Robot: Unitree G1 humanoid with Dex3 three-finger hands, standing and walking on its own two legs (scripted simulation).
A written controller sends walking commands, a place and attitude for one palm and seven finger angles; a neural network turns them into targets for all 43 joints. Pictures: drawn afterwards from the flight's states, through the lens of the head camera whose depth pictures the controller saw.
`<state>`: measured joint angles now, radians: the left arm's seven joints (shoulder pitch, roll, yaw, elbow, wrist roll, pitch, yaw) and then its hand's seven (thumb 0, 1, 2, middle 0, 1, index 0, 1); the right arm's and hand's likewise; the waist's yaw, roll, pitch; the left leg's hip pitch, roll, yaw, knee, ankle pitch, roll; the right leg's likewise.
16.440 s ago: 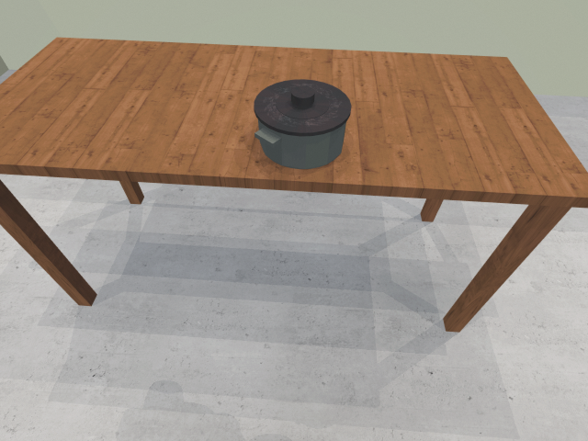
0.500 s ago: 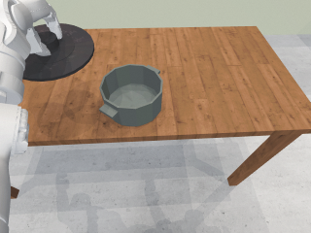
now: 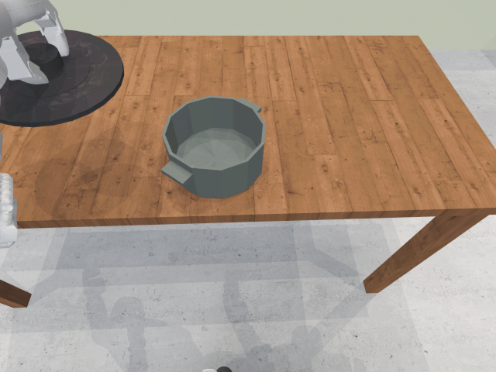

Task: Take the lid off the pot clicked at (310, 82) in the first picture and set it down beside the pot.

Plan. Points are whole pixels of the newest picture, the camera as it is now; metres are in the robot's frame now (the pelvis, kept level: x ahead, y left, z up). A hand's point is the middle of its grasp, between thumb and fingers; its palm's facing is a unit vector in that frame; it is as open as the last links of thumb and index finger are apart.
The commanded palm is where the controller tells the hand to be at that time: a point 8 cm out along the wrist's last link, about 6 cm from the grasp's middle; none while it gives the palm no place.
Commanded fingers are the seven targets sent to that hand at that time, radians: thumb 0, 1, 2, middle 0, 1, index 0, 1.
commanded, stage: lower the lid onto the table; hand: left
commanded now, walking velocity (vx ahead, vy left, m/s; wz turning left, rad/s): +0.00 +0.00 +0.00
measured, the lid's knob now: (41, 59) +0.51 +0.28 +0.21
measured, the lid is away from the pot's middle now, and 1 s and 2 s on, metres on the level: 0.23 0.22 0.24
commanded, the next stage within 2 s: none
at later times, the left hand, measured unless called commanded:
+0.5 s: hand (39, 74) +0.49 +0.28 +0.20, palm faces -0.37 -0.11 -0.92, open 8.2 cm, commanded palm +0.52 +0.28 +0.28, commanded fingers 0.00 0.61 0.97 -0.95 -1.15 -0.78 -1.07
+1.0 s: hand (56, 91) +0.49 +0.27 +0.17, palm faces -0.40 -0.09 -0.91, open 8.2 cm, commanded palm +0.53 +0.27 +0.25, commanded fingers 0.00 0.61 0.97 -0.95 -1.15 -0.78 -1.07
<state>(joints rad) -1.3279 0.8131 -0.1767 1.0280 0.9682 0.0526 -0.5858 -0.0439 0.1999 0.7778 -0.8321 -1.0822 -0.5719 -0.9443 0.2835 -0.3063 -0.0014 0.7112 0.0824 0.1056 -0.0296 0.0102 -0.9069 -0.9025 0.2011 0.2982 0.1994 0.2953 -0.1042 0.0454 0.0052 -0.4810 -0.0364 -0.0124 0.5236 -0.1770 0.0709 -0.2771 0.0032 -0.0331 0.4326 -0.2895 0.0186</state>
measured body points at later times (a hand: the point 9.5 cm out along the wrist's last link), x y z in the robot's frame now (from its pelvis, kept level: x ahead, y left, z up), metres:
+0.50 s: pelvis +0.00 +0.00 +0.00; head +0.07 +0.01 +0.44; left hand +0.51 +0.28 +0.26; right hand +0.02 -0.28 -0.12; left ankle +0.05 +0.07 -0.73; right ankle -0.05 -0.14 -0.73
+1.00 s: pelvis +0.00 +0.00 -0.01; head +0.08 +0.01 +0.44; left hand +0.51 +0.27 +0.23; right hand +0.02 -0.28 -0.12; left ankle +0.05 +0.07 -0.73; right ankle -0.05 -0.14 -0.73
